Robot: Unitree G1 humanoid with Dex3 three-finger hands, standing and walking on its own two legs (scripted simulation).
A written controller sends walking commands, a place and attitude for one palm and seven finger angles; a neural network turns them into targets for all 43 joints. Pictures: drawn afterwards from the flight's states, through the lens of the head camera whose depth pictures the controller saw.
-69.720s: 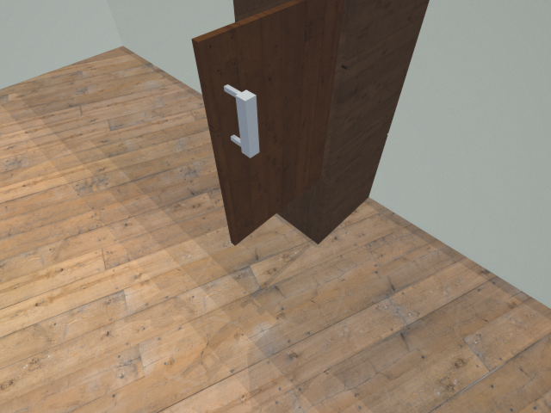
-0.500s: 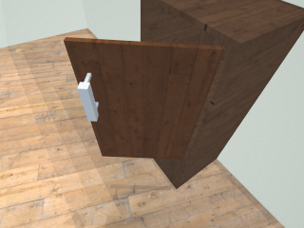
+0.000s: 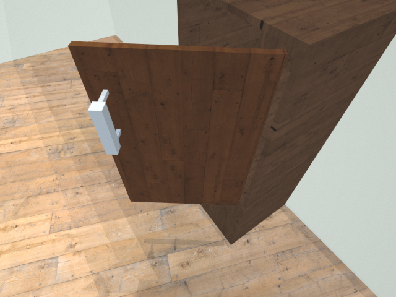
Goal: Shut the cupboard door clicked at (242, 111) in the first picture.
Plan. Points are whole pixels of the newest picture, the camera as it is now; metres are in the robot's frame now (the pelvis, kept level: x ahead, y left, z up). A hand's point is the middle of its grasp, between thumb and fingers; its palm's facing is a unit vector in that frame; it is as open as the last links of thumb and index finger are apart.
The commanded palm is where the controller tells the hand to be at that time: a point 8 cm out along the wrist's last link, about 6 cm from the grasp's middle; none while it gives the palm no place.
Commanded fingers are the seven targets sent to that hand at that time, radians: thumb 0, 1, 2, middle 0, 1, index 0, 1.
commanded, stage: come to a stop and stand still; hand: left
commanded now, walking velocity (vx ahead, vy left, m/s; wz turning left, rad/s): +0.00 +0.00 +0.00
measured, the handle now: (109, 122) +0.44 +0.23 +0.10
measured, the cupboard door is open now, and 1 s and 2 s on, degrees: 54 54 54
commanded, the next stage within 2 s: look again from close up in 0.28 s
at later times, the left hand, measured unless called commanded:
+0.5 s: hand out of the picture +0.02 +0.17 -0.15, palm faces -0.02 -0.96 -0.26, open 7.4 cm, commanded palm none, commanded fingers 0.00 0.90 0.90 -0.20 -0.30 -0.20 -0.30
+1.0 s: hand out of the picture +0.06 +0.13 -0.15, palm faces +0.00 -0.97 -0.23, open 7.4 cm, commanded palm none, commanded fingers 0.00 0.90 0.90 -0.20 -0.30 -0.20 -0.30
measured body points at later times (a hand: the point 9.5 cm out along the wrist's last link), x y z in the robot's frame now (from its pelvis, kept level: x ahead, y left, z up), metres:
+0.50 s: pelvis +0.00 -0.03 +0.01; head +0.02 -0.06 +0.46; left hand +0.02 +0.22 -0.12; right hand +0.01 -0.27 -0.15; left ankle -0.02 +0.08 -0.73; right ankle +0.03 -0.13 -0.73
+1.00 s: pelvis +0.02 -0.05 +0.02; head +0.04 -0.07 +0.47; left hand +0.07 +0.18 -0.13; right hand +0.03 -0.27 -0.15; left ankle -0.02 +0.08 -0.73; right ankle +0.03 -0.13 -0.73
